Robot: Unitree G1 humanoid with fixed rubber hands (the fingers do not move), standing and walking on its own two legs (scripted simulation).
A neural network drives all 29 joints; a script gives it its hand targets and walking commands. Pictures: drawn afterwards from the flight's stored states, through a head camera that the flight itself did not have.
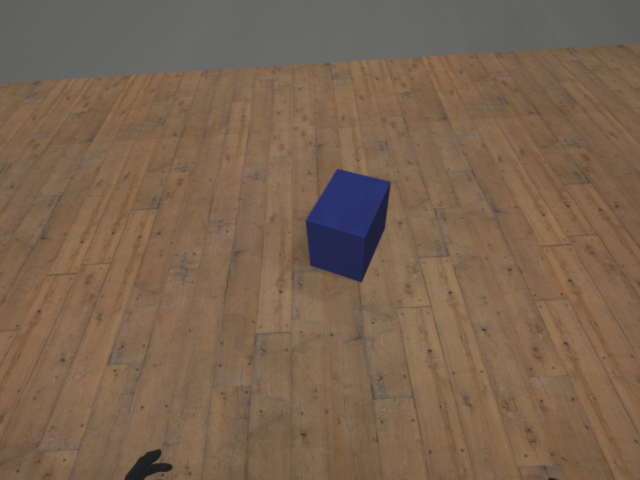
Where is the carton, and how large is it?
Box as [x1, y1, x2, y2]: [306, 169, 390, 281]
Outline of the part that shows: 337,169 306,219 310,265 361,281 384,228 390,182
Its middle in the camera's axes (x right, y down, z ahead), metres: +0.12 -0.05 +1.49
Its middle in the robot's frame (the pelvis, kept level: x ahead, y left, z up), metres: +1.06 -0.05 -0.64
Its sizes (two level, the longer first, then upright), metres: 0.296 0.216 0.264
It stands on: the floor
